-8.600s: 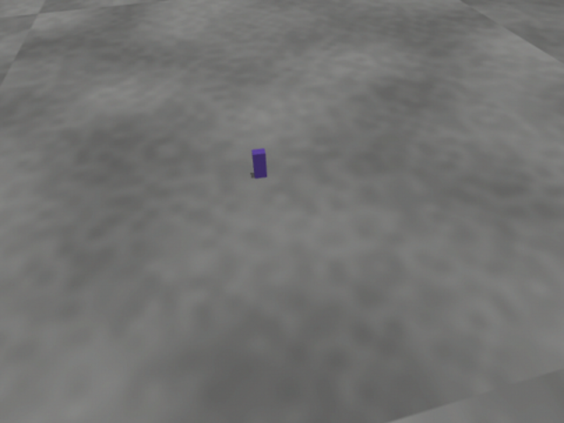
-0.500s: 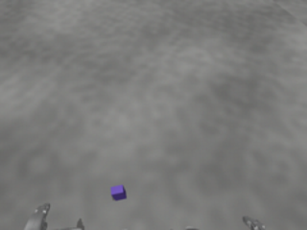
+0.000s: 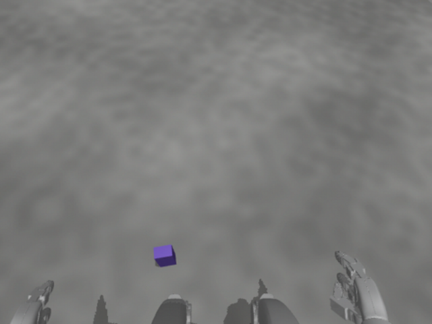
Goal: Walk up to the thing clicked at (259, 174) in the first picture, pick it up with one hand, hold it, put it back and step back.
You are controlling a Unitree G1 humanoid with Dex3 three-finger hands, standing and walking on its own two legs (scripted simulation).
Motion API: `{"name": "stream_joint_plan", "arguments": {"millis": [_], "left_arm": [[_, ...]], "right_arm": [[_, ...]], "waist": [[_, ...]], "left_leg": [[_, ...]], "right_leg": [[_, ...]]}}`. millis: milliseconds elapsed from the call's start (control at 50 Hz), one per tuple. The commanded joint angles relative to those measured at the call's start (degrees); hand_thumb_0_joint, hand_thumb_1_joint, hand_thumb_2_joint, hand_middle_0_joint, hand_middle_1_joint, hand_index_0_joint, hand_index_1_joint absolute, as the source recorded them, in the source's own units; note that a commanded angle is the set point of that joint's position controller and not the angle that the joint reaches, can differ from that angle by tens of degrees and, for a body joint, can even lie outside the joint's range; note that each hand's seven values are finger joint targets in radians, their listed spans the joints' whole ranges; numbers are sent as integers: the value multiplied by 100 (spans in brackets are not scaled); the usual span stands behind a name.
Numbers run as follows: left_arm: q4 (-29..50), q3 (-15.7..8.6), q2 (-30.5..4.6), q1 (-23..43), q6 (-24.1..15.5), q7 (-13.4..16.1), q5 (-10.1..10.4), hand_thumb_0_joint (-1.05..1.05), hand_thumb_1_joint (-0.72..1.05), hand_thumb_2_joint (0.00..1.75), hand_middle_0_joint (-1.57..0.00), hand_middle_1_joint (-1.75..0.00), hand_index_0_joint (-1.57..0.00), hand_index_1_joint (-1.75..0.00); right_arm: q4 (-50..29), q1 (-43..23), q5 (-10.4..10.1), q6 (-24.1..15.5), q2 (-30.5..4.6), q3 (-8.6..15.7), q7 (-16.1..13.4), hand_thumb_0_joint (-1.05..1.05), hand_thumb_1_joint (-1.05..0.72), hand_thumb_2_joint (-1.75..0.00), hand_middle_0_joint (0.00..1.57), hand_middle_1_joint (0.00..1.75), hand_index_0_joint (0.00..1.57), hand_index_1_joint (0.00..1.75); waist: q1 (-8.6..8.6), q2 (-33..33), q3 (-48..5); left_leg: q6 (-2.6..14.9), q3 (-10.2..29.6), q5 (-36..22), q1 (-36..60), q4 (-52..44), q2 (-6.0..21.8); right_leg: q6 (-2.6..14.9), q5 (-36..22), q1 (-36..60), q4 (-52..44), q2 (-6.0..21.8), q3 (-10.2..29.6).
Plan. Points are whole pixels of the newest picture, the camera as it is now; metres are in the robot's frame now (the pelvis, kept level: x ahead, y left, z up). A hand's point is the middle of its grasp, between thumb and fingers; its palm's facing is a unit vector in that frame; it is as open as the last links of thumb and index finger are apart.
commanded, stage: go down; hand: left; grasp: from the side
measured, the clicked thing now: (165, 256) +0.37 +0.19 -0.60
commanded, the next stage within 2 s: none
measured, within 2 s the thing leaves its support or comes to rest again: neither
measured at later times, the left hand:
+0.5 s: hand (69, 286) +0.23 +0.34 -0.21, palm faces +0.11 -0.97 -0.21, open 17.4 cm
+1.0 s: hand (67, 271) +0.26 +0.37 -0.26, palm faces +0.11 -0.98 -0.15, open 17.5 cm
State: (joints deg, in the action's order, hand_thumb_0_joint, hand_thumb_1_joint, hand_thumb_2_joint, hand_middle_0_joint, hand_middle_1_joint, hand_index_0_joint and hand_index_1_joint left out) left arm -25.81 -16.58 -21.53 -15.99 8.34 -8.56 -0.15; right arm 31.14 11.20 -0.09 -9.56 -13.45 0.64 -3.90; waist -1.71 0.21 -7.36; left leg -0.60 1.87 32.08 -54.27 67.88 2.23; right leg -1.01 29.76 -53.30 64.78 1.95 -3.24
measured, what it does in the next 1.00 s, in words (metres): lowers itself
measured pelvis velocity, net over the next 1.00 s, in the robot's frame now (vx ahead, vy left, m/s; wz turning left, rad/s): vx -0.08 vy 0.00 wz -0.05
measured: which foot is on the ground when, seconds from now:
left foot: down 0.00-1.00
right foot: down 0.00-1.00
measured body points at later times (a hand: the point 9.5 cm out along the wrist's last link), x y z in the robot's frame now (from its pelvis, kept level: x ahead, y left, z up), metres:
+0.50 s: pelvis -0.05 +0.00 -0.14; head +0.13 +0.03 +0.27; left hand +0.22 +0.39 -0.20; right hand +0.14 -0.27 -0.25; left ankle +0.00 +0.12 -0.65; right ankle +0.01 -0.14 -0.65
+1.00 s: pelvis -0.08 +0.00 -0.23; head +0.12 +0.04 +0.17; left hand +0.25 +0.42 -0.25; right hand +0.10 -0.28 -0.33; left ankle +0.00 +0.12 -0.65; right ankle +0.01 -0.14 -0.65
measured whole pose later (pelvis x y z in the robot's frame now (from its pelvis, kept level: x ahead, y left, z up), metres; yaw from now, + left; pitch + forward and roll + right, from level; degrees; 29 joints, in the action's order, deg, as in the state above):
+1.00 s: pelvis -0.08 +0.00 -0.23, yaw -3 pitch +33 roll -5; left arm -54.6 -41.2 -41.7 19.8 -20.6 -37.4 10.3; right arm 38.0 5.1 1.2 -11.6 -20.0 -2.6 -2.9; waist -2.6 1.2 -8.6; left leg -1.2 5.7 40.0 -110.4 117.1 1.4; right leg -0.2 37.2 -108.8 113.0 2.5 -3.9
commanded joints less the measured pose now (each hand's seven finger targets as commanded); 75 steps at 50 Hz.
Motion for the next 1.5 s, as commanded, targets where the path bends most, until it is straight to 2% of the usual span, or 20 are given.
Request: {"name": "stream_joint_plan", "arguments": {"millis": [0, 120, 200, 240, 280, 300, 320, 360, 440, 560, 600, 660, 740, 840, 1040, 1120, 1160, 1200, 1360, 1480], "left_arm": [[768, -643, -1244, -28, -397, -89, 109, 0, -49, 0, -10, -5, -10, -5], [31, -1051, -1562, 886, -1269, -479, 365, 0, -54, 0, -10, -5, -10, -4], [-312, -1478, -1997, 1278, -2062, -997, 619, 0, -58, 0, -10, -6, -10, -5], [-492, -1494, -2051, 1509, -2302, -1212, 661, 0, -58, 0, -9, -7, -9, -6], [-670, -1751, -2302, 1653, -2483, -1338, 718, 0, -56, 1, -9, -7, -8, -7], [-798, -1745, -2262, 1778, -2549, -1417, 761, 0, -56, 1, -8, -7, -8, -7], [-1021, -1978, -2459, 1641, -2577, -1471, 781, 0, -57, 2, -9, -8, -8, -8], [-905, -2042, -2634, 2050, -2677, -1603, 827, 0, -57, 3, -8, -8, -8, -8], [-1167, -2360, -2974, 2413, -2797, -1823, 919, 0, -56, 3, -8, -9, -8, -9], [-1391, -2522, -3321, 3325, -3051, -2166, 1051, 0, -54, 2, -8, -9, -9, -8], [-1569, -2688, -3525, 3354, -3103, -2269, 1092, 0, -54, 1, -8, -8, -9, -7], [-1688, -2621, -3528, 3616, -3141, -2460, 1101, 0, -55, 0, -9, -8, -9, -7], [-1726, -2819, -3876, 3835, -3192, -2602, 1164, 0, -57, 0, -9, -6, -9, -5], [-1960, -3004, -4101, 3847, -3166, -2741, 1240, 0, -58, 0, -9, -6, -9, -5], [-1932, -3131, -4448, 4404, -3243, -2988, 1310, 0, -56, 0, -8, -5, -8, -5], [-2083, -3083, -4316, 4494, -3245, -3085, 1333, 0, -56, 1, -8, -5, -7, -5], [-1943, -3171, -4561, 4726, -3279, -3099, 1334, 0, -55, 1, -7, -5, -7, -5], [-2153, -3222, -4598, 4598, -3266, -3113, 1356, 0, -54, 0, -8, -5, -7, -4], [-2165, -3313, -4808, 4827, -3271, -3224, 1366, 0, -54, 2, -7, -6, -7, -6], [-2251, -3297, -4862, 4975, -3269, -3286, 1400, 0, -53, 2, -7, -5, -7, -5]], "right_arm": [[-658, 162, 5, -351, -907, 378, -48, 0, -92, -90, 20, 30, 20, 30], [-547, 11, 16, -483, -1043, 393, 7, 0, -93, -90, 20, 30, 20, 30], [-443, -17, 17, -525, -1221, 362, 48, 0, -91, -90, 20, 30, 20, 30], [-390, -22, 29, -516, -1309, 384, 50, 0, -90, -90, 20, 30, 20, 30], [-311, -14, 38, -480, -1347, 374, 49, 0, -90, -90, 20, 30, 20, 30], [-272, -35, 47, -469, -1403, 405, 55, 0, -90, -90, 20, 30, 20, 30], [-248, -45, 49, -447, -1410, 396, 58, 0, -90, -90, 20, 30, 20, 30], [-197, -34, 53, -421, -1453, 399, 71, 0, -89, -90, 20, 30, 20, 30], [-134, -126, 44, -392, -1526, 387, 65, 0, -90, -90, 20, 30, 20, 30], [-6, -156, 56, -423, -1551, 301, 24, 0, -90, -90, 20, 30, 20, 30], [49, -125, 67, -434, -1603, 273, 22, 0, -90, -90, 20, 30, 20, 30], [112, -112, 69, -438, -1668, 246, 21, 0, -90, -90, 20, 30, 20, 30], [140, -129, 57, -421, -1743, 206, 10, 0, -91, -90, 20, 30, 20, 30], [223, -80, 56, -418, -1805, 140, 8, 0, -91, -90, 20, 30, 20, 30], [309, -52, 115, -432, -1924, 82, 27, 0, -92, -91, 20, 30, 20, 30], [358, -59, 123, -434, -1982, 81, 21, 0, -92, -91, 20, 30, 20, 30], [353, -36, 123, -430, -2006, 68, 25, 0, -92, -91, 20, 30, 20, 30], [341, -87, 129, -435, -1976, 36, 25, 0, -92, -91, 20, 30, 20, 30], [376, -36, 155, -422, -2037, -20, 60, 0, -92, -91, 20, 30, 20, 30], [351, -44, 152, -429, -2052, -24, 79, 0, -92, -91, 20, 30, 20, 30]], "waist": [[-10, -578, -1358], [-39, -429, -1522], [174, -780, -2290], [130, -840, -2557], [255, -813, -2754], [259, -773, -2812], [305, -596, -2847], [311, -633, -2975], [293, -638, -3112], [121, -528, -3096], [192, -617, -3197], [141, -772, -3205], [215, -910, -3298], [244, -855, -3295], [167, -1029, -3365], [99, -1217, -3290], [121, -1261, -3311], [144, -979, -3260], [134, -1226, -3287], [76, -995, -3196]], "left_leg": [[80, -6, -2158, 680, -615, -112], [146, -6, -1356, -415, 241, -166], [89, 150, -1676, -607, 768, -145], [67, 221, -1654, -675, 971, -127], [81, 210, -1532, -879, 1163, -143], [81, 219, -1362, -1031, 1274, -159], [111, 199, -1309, -1225, 1368, -166], [124, 169, -1109, -1444, 1519, -169], [136, 200, -747, -1854, 1804, -177], [191, 110, -174, -2727, 2369, -192], [188, 86, -270, -2789, 2517, -195], [165, 160, -282, -2794, 2611, -175], [157, 185, 19, -2941, 2724, -162], [168, 153, -171, -3194, 2995, -165], [167, 145, -134, -3510, 3460, -142], [139, 269, -87, -3404, 3507, -123], [147, 285, 92, -3502, 3545, -126], [196, 182, 243, -3804, 3683, -155], [173, 202, 159, -3897, 3845, -156], [221, 109, 300, -4231, 4073, -180]], "right_leg": [[219, -1667, 557, -335, -139, 72], [223, -1030, -536, 478, -141, 147], [290, -1036, -1265, 1326, -111, 118], [305, -997, -1613, 1600, -109, 93], [312, -923, -1734, 1751, -109, 113], [314, -789, -1832, 1845, -117, 116], [301, -777, -1794, 1843, -116, 142], [299, -650, -1856, 1918, -109, 220], [294, -370, -2270, 2258, -109, 167], [265, 110, -2629, 2517, -106, 263], [273, 51, -2711, 2651, -109, 260], [305, 11, -3106, 2938, -124, 123], [314, 189, -3376, 3188, -140, 41], [317, 59, -3480, 3457, -156, -12], [325, 65, -3916, 3939, -162, -87], [338, 49, -4348, 4182, -148, -157], [332, 169, -4417, 4249, -144, -167], [304, 325, -4262, 4174, -158, -145], [326, 247, -4494, 4501, -154, -192], [304, 412, -4543, 4486, -169, -173]]}}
